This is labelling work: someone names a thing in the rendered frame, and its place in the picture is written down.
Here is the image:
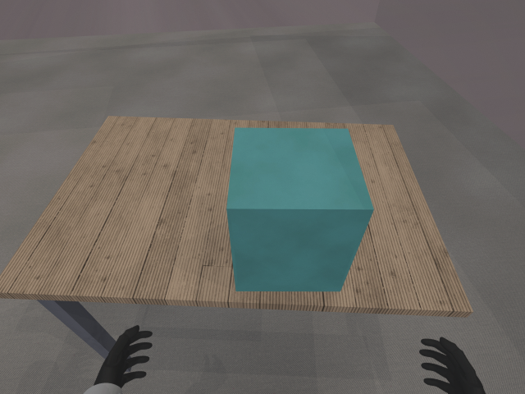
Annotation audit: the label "robot right hand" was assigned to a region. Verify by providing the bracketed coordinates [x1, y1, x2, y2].
[419, 337, 486, 394]

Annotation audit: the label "robot left hand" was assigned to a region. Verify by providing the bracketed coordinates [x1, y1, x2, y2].
[94, 325, 153, 388]

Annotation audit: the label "table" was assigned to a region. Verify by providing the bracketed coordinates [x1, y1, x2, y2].
[0, 116, 473, 372]

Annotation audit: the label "carton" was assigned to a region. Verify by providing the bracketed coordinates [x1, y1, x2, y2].
[226, 128, 374, 291]

